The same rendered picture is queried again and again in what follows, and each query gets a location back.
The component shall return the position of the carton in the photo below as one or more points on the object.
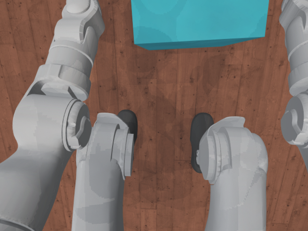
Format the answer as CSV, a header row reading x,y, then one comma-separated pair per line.
x,y
180,24

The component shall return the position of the robot right shin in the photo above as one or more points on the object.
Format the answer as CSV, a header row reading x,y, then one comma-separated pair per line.
x,y
237,121

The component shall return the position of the right robot upper arm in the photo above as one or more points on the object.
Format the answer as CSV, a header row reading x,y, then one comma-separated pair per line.
x,y
294,123

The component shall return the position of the left robot upper arm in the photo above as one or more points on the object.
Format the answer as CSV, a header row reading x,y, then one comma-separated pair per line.
x,y
48,129

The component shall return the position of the robot left forearm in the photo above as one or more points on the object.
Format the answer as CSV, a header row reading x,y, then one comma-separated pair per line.
x,y
66,72

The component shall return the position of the robot right forearm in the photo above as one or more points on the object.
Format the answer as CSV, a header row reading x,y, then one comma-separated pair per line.
x,y
294,20

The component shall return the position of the left robot foot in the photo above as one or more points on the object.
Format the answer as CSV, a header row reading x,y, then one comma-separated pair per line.
x,y
130,118

